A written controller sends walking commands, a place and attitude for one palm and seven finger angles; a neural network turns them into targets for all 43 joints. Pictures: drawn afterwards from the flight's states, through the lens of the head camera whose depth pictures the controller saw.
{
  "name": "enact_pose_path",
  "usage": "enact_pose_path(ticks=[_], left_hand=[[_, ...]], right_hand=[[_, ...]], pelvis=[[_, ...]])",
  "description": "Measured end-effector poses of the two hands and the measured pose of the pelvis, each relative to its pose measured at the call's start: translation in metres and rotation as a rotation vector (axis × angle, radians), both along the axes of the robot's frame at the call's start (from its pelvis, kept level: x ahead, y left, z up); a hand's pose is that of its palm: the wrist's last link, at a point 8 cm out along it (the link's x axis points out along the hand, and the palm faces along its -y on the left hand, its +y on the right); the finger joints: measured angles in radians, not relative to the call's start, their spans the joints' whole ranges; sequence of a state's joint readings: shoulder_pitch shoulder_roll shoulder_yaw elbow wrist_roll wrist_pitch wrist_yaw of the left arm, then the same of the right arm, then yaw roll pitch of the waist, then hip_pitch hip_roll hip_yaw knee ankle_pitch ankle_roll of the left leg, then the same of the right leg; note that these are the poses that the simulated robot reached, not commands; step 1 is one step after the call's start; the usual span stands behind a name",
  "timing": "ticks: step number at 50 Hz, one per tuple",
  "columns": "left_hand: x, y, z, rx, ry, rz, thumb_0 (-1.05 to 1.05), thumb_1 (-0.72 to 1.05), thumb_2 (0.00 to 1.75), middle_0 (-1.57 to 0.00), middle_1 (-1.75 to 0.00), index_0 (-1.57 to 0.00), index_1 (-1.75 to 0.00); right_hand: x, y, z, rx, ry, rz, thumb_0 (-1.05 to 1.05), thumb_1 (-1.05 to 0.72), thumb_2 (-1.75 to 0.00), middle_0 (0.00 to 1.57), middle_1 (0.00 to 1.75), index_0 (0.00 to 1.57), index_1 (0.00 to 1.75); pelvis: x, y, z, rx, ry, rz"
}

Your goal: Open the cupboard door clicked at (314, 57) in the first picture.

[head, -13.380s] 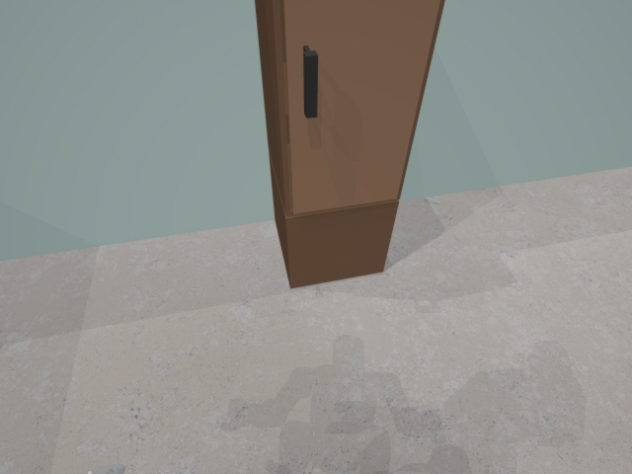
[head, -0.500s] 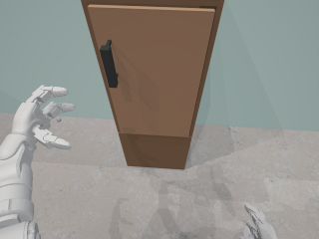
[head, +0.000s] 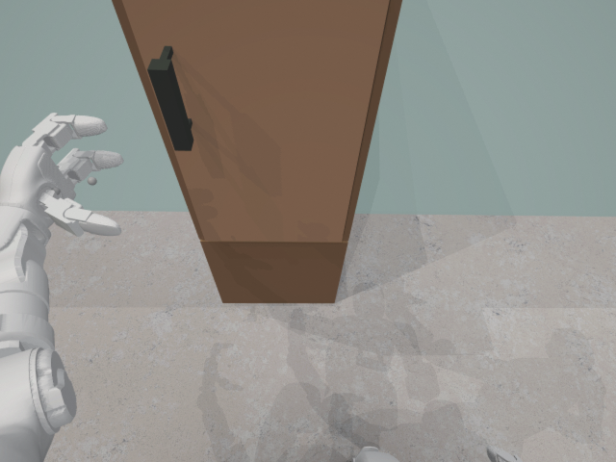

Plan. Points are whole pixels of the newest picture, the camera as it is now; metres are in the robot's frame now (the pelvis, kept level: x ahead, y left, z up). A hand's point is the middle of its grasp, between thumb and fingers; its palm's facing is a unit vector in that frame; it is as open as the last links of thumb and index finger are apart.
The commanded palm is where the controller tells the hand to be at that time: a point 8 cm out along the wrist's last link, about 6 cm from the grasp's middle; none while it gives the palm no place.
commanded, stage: move the hooked fingers beside the handle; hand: left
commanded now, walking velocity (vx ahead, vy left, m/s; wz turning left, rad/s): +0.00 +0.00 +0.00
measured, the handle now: (176, 100) +0.61 +0.20 +0.11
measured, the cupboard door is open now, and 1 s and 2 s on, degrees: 0 0 0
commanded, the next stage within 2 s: slide the fingers in behind the handle in 1.56 s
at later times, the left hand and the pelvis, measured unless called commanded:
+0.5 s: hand (113, 136) +0.51 +0.26 +0.12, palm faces -0.02 -1.00 -0.01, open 13.9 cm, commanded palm +0.50 +0.32 +0.12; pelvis +0.00 +0.01 -0.01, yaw -1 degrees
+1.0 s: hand (129, 113) +0.57 +0.26 +0.11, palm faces -0.03 -1.00 -0.01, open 13.9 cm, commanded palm +0.54 +0.31 +0.11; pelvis +0.03 +0.02 -0.01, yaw -3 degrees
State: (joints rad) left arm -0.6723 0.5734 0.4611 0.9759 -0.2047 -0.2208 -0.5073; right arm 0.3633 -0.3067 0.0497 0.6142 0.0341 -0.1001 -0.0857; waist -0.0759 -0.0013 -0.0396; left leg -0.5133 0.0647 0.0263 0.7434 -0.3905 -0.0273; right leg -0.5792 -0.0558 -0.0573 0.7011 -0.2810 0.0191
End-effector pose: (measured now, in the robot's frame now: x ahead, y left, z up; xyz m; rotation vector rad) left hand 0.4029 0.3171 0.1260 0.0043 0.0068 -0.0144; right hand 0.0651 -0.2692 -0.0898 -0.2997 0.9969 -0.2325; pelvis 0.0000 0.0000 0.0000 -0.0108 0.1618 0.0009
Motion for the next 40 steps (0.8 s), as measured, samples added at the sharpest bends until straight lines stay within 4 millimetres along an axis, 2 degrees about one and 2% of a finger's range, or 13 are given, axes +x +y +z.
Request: enact_pose_path(ticks=[11,30,40], left_hand=[[0.036,-0.003,-0.002,0.009,0.016,-0.006,-0.01,-0.49,0.30,-0.30,-1.20,-0.30,-1.20],[0.102,0.002,-0.003,0.007,0.038,-0.011,-0.01,-0.49,0.30,-0.30,-1.20,-0.30,-1.20],[0.133,-0.003,-0.003,-0.002,0.048,-0.018,-0.01,-0.49,0.30,-0.30,-1.20,-0.30,-1.20]], right_hand=[[-0.023,0.006,-0.008,0.005,0.104,-0.034,0.01,-0.91,-0.90,0.21,0.30,0.21,0.30],[-0.086,0.009,-0.005,-0.022,0.356,-0.149,0.00,-0.91,-0.90,0.21,0.30,0.21,0.30],[-0.100,0.019,-0.002,-0.013,0.437,-0.184,0.00,-0.91,-0.90,0.21,0.30,0.21,0.30]], pelvis=[[-0.001,0.004,-0.005,-0.005,0.050,-0.003],[0.008,0.010,-0.010,-0.023,0.149,-0.013],[0.015,0.014,-0.012,-0.034,0.191,-0.015]])
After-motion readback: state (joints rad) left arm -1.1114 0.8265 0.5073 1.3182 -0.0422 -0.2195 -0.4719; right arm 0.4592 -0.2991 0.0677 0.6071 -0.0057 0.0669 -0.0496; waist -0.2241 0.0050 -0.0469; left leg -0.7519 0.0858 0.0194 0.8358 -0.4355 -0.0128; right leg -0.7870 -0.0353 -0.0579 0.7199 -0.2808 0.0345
